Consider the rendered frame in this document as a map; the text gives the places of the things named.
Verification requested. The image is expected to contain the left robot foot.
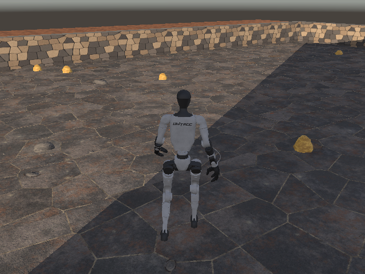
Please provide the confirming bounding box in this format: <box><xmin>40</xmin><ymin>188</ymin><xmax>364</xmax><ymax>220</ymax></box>
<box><xmin>160</xmin><ymin>230</ymin><xmax>169</xmax><ymax>241</ymax></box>

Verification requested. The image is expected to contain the robot right upper arm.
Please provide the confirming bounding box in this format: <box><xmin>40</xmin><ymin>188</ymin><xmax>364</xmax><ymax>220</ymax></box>
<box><xmin>195</xmin><ymin>115</ymin><xmax>210</xmax><ymax>148</ymax></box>

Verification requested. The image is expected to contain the left robot forearm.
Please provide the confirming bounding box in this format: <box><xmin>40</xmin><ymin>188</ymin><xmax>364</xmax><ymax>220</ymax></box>
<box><xmin>154</xmin><ymin>137</ymin><xmax>162</xmax><ymax>151</ymax></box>

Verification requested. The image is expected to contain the robot left upper arm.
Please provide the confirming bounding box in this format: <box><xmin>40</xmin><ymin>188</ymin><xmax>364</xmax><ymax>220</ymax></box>
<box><xmin>156</xmin><ymin>114</ymin><xmax>172</xmax><ymax>144</ymax></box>

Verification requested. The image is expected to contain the right robot forearm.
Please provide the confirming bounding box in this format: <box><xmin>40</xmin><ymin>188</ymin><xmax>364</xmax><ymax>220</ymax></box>
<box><xmin>205</xmin><ymin>139</ymin><xmax>218</xmax><ymax>167</ymax></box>

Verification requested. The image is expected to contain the left robot hand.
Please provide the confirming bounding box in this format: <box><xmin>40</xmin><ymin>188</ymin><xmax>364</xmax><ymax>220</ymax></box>
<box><xmin>154</xmin><ymin>147</ymin><xmax>168</xmax><ymax>156</ymax></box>

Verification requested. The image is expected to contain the right robot hand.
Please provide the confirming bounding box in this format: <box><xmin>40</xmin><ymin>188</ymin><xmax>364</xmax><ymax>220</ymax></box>
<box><xmin>206</xmin><ymin>166</ymin><xmax>220</xmax><ymax>182</ymax></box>

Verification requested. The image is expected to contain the left robot shin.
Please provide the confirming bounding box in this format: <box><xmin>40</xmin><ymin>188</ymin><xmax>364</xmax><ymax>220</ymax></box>
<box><xmin>162</xmin><ymin>192</ymin><xmax>171</xmax><ymax>233</ymax></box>

